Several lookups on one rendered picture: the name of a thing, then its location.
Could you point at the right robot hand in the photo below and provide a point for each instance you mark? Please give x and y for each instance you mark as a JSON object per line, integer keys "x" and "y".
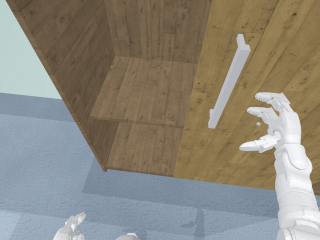
{"x": 287, "y": 123}

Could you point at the right robot upper arm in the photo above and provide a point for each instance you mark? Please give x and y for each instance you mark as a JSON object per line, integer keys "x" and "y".
{"x": 290, "y": 233}

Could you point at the left robot hand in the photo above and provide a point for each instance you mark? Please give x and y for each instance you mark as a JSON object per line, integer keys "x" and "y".
{"x": 66, "y": 232}

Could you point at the handle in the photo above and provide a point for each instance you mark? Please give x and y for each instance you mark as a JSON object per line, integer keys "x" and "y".
{"x": 235, "y": 69}

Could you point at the right robot forearm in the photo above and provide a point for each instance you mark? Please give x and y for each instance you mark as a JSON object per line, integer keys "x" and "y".
{"x": 297, "y": 203}

